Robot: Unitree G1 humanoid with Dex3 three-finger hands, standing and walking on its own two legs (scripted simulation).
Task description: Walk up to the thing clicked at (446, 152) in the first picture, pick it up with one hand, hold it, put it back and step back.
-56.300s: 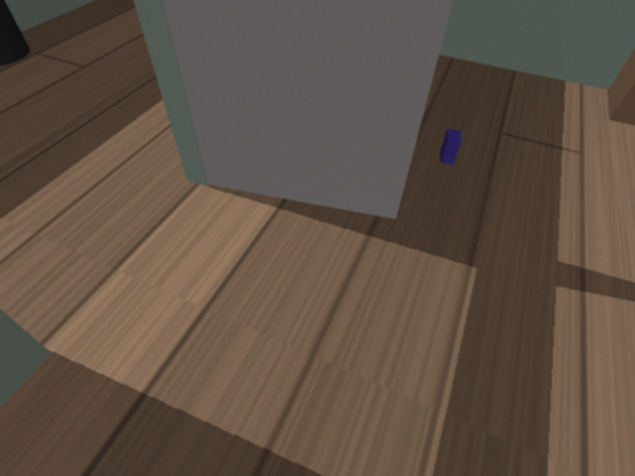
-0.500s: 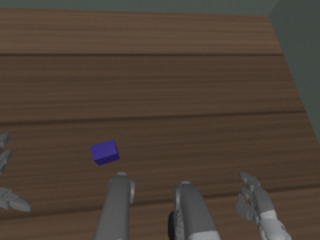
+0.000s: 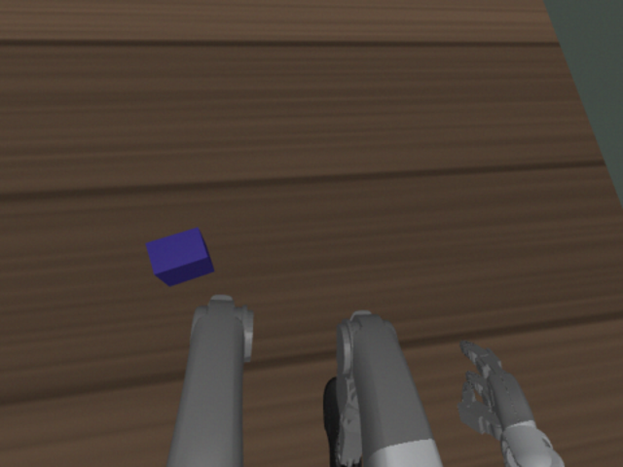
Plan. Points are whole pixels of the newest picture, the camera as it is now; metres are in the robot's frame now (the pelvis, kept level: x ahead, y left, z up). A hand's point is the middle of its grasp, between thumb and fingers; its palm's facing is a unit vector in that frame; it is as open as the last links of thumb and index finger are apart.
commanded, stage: go down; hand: left
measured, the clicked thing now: (183, 258) +0.42 +0.25 -0.40
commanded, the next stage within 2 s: approach in 1.06 s
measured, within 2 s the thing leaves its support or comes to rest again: neither
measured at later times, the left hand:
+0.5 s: hand out of the picture +0.30 +0.42 -0.07, palm faces +0.22 -0.97 -0.12, open 17.5 cm
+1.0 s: hand out of the picture +0.31 +0.43 -0.09, palm faces +0.23 -0.97 -0.10, open 17.6 cm
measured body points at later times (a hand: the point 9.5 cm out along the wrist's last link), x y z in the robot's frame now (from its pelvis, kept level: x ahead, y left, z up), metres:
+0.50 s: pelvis -0.01 +0.00 -0.05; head +0.19 +0.07 +0.34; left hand +0.29 +0.47 -0.06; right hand +0.18 -0.26 -0.16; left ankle +0.08 +0.13 -0.43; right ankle +0.07 -0.13 -0.43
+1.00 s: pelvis -0.01 +0.00 -0.08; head +0.19 +0.07 +0.32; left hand +0.29 +0.48 -0.08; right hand +0.17 -0.27 -0.18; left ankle +0.08 +0.13 -0.43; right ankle +0.07 -0.13 -0.43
